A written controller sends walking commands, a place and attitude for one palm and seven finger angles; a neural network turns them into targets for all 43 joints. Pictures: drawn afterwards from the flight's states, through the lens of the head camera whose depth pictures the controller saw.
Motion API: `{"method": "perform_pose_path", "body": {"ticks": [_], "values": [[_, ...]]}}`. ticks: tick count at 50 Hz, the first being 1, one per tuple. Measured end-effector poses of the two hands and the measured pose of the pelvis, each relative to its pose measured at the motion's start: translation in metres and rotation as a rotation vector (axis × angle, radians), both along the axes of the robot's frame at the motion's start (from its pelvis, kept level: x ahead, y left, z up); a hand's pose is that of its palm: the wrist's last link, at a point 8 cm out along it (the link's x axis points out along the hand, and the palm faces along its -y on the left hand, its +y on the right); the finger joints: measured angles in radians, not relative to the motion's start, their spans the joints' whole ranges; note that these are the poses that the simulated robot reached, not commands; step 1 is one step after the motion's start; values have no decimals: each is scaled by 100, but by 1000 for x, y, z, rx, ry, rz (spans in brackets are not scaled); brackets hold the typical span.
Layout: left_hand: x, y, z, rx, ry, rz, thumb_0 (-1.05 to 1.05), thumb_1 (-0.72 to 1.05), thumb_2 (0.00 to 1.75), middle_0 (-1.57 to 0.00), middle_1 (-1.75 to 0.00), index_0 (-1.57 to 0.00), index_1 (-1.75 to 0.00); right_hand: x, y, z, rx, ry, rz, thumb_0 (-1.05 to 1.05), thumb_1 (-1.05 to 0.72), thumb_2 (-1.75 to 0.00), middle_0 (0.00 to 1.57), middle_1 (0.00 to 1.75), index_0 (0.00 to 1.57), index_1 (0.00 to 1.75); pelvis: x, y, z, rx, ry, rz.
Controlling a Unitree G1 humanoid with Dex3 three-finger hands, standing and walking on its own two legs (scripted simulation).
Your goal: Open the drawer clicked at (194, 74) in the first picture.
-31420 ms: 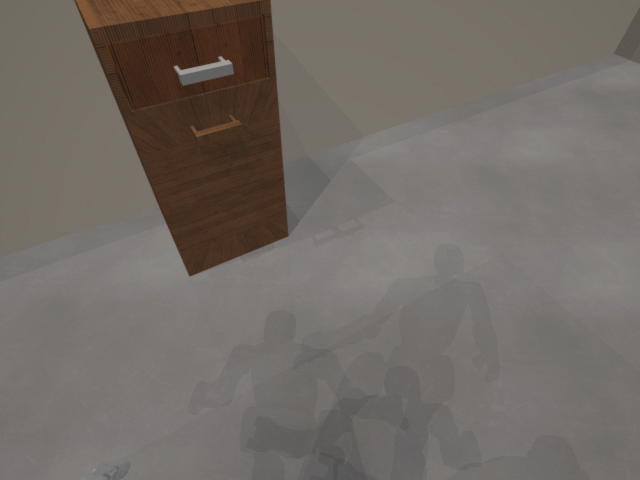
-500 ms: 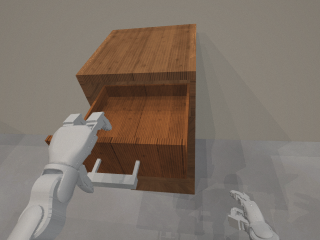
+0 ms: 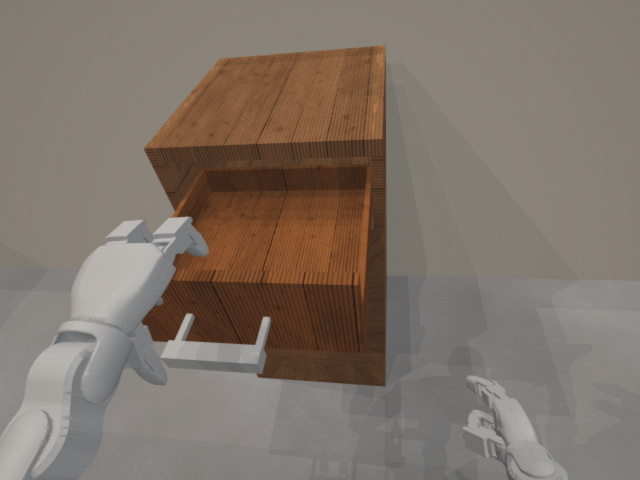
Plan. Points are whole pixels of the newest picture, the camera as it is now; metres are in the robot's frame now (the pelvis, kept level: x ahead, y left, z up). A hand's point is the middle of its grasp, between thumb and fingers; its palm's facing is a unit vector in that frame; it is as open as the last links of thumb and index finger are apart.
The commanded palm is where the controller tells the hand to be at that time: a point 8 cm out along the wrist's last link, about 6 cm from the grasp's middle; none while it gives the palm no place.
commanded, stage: draw the hand back to the body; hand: left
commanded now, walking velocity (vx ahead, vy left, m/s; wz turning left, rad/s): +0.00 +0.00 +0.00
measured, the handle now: (220, 339) +0.28 +0.20 +0.02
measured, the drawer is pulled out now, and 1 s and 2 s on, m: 0.28 0.28 0.28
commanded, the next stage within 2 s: step back with the hand held close in 1.46 s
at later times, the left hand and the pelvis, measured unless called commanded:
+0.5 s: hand (107, 322) +0.21 +0.25 +0.17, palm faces +0.20 -0.21 -0.96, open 13.8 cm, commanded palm +0.17 +0.26 +0.22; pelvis +0.00 +0.01 +0.00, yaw +1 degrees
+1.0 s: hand (116, 290) +0.22 +0.23 +0.20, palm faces +0.37 -0.84 -0.40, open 11.0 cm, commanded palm +0.17 +0.28 +0.21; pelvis +0.03 +0.01 +0.00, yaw +0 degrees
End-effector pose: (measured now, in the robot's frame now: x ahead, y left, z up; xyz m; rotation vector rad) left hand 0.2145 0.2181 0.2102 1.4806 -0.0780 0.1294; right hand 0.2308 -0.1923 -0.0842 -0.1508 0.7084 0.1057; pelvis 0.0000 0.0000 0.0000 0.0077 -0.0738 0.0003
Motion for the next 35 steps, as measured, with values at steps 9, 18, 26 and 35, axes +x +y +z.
{"method": "perform_pose_path", "body": {"ticks": [9,18,26,35], "values": [[-10,30,6,10,-4,87,0,-50,30,-32,-120,-32,-120,-6,-6,-3,-6,8,-18,1,-90,-90,20,30,20,30,0,0,-1,-2,3,0],[-30,24,-8,-8,35,13,0,-50,30,-32,-120,-32,-120,-5,-5,0,-43,-20,-15,1,-90,-90,20,30,20,30,1,7,-2,-8,14,8],[-40,45,8,-305,-116,-11,0,-49,30,-32,-120,-32,-120,-4,9,5,-34,-54,-14,1,-90,-90,20,30,20,30,1,13,-2,-17,0,14],[-41,42,-3,-1011,-404,-123,-1,-34,37,-30,-110,-30,-110,-30,11,16,-75,-118,-61,1,-90,-89,20,30,20,30,15,12,0,-17,-16,5]]}}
